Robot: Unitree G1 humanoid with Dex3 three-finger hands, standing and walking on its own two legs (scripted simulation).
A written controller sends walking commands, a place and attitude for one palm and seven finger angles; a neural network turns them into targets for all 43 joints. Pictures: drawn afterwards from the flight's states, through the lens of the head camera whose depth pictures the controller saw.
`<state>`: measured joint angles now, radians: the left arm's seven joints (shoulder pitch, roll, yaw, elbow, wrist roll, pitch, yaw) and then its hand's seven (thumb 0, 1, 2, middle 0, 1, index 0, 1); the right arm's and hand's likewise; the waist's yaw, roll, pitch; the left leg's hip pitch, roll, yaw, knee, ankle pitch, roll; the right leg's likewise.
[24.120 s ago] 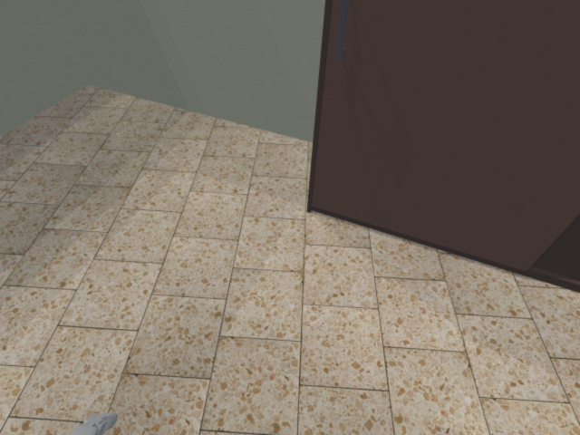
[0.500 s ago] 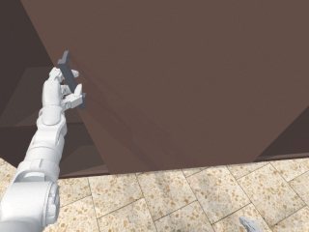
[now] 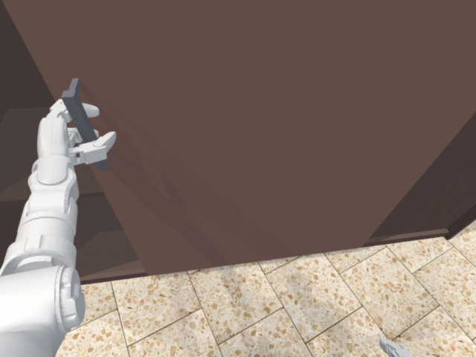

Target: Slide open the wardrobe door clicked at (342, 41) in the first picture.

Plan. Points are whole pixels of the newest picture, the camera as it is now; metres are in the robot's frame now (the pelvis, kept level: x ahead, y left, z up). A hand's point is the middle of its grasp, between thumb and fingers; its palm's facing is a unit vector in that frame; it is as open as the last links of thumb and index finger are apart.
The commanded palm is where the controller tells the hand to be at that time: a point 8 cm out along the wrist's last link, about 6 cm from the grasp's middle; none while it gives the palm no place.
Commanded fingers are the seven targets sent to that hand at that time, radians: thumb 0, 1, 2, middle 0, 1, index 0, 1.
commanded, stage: loosen the grip on the handle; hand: left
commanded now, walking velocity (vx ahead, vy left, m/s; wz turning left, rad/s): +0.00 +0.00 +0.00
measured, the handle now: (90, 128) +0.50 +0.28 +0.10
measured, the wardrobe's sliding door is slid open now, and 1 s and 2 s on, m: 0.45 0.45 0.45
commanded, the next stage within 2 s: slip the hand off the handle in 0.38 s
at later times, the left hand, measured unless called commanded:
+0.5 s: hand (91, 144) +0.45 +0.26 +0.10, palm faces +0.30 -0.92 -0.24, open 14.3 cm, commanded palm +0.42 +0.31 +0.11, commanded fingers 0.00 -0.55 0.20 -0.25 -1.15 -0.25 -1.15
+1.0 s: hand (37, 155) +0.42 +0.34 +0.10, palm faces +0.32 -0.91 -0.25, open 14.7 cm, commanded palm +0.40 +0.37 +0.11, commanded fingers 0.00 -0.55 0.20 -0.25 -1.15 -0.25 -1.15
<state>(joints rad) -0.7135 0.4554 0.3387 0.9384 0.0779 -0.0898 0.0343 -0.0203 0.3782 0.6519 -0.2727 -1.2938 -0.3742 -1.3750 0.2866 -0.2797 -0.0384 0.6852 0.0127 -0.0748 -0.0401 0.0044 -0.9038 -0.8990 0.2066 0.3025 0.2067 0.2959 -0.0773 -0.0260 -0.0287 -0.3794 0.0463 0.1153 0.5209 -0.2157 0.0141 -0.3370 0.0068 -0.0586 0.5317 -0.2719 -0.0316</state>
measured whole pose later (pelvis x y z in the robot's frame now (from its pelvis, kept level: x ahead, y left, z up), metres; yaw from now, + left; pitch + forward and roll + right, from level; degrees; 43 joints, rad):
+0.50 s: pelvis +0.02 +0.01 +0.00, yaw +1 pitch +7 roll -1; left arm -0.68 0.43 0.29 0.89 0.04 -0.10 0.03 -0.01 -0.54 0.20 -0.26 -1.17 -0.30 -1.20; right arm 0.35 -0.24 0.00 0.72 0.03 -0.07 -0.06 0.01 -0.90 -0.90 0.21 0.30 0.21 0.30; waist -0.06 0.01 -0.05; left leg -0.44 0.04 0.09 0.58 -0.27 0.03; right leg -0.37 0.00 -0.08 0.56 -0.31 -0.02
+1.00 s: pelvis +0.01 +0.02 -0.01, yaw +3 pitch +7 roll -2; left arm -0.69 0.58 0.34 0.93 0.02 -0.10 -0.10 -0.01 -0.55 0.20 -0.25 -1.15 -0.26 -1.15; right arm 0.35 -0.27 0.01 0.69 0.04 -0.04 -0.09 0.00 -0.90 -0.90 0.21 0.30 0.21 0.30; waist -0.05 -0.02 -0.04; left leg -0.49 0.03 0.07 0.64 -0.28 0.04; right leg -0.39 -0.01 -0.10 0.58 -0.32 0.00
